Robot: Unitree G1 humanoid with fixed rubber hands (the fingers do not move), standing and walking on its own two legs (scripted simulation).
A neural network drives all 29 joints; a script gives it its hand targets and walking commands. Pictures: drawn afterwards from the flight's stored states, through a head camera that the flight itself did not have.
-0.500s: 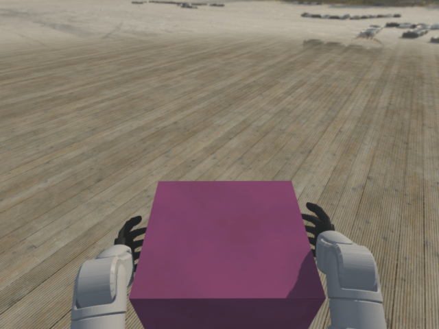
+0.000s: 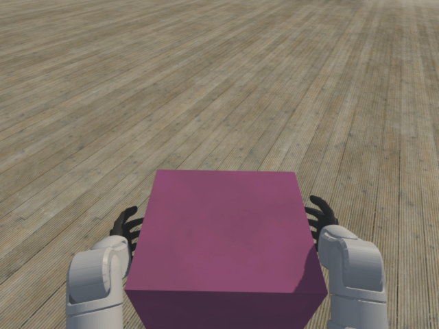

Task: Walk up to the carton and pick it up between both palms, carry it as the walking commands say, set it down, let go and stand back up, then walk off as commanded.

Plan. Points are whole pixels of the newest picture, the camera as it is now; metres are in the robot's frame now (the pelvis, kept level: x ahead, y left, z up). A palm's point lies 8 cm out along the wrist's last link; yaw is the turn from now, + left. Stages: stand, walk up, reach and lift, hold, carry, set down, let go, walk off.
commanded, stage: carry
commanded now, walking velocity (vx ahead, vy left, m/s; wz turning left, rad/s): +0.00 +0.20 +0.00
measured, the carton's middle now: (224, 256) +0.26 +0.00 +0.02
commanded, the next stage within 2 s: none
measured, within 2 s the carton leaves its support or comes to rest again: neither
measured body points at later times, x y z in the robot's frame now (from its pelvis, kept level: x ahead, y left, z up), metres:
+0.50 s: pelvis -0.04 +0.10 +0.00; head -0.06 +0.10 +0.45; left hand +0.21 +0.29 +0.07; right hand +0.24 -0.06 +0.09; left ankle +0.03 +0.17 -0.72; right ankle +0.01 -0.09 -0.72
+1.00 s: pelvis -0.09 +0.19 +0.00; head -0.12 +0.20 +0.45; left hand +0.17 +0.35 +0.08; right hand +0.17 +0.00 +0.10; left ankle -0.04 +0.33 -0.72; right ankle -0.06 +0.03 -0.72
